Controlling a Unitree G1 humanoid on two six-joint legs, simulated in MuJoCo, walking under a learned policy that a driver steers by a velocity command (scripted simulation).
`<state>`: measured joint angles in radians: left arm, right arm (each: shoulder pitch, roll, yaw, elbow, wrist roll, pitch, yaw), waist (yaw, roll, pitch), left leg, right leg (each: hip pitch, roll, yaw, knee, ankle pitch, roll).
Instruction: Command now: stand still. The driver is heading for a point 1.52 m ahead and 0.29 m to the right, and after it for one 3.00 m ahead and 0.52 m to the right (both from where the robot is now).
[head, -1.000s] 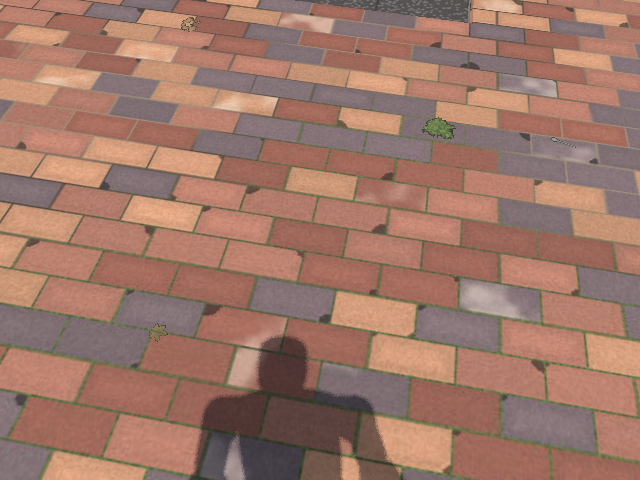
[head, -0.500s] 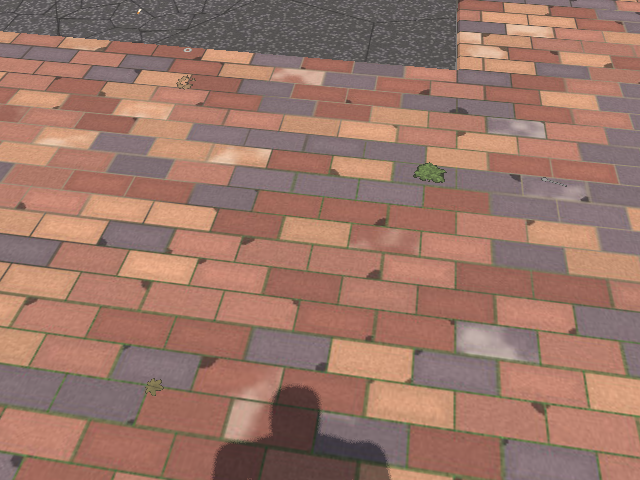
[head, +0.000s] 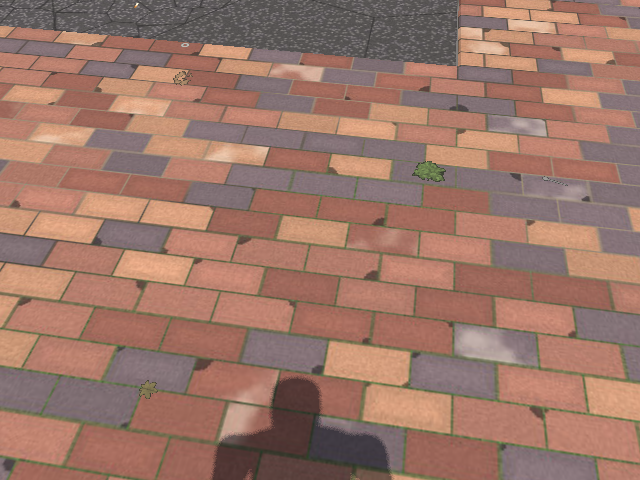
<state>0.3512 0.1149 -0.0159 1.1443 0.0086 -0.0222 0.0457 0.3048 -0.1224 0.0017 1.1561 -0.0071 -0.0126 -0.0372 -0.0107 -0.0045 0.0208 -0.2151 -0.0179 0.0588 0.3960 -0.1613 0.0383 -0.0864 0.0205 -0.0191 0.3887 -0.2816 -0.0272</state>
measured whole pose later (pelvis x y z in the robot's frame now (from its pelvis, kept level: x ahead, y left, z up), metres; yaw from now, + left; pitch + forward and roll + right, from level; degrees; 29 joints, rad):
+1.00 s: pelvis +0.02 -0.01 +0.00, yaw +0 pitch -1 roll +0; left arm 0.38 0.10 -0.02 1.15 0.01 -0.03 0.05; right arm 0.32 -0.11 0.00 1.18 -0.01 -0.01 -0.04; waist -0.01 0.00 0.03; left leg -0.18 -0.01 0.05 0.41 -0.21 0.02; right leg -0.04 0.03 -0.02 0.37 -0.31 -0.04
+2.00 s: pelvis +0.03 -0.02 +0.00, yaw +0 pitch -1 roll +0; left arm 0.42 0.10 -0.01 1.14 0.01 -0.03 0.04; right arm 0.35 -0.11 0.00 1.18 -0.01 0.00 -0.04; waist 0.00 0.01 0.01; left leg -0.21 0.02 0.04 0.49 -0.29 0.01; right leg -0.03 0.06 -0.03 0.38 -0.33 -0.07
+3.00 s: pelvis +0.49 -0.01 -0.01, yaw -16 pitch +0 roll +0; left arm 0.30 0.23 0.08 0.99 0.00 -0.06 -0.01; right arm 0.18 -0.20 -0.04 0.87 -0.04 -0.08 0.00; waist 0.02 0.01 0.07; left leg -0.53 0.10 -0.02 1.17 -0.29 0.02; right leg -0.20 0.16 -0.04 0.37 -0.17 -0.17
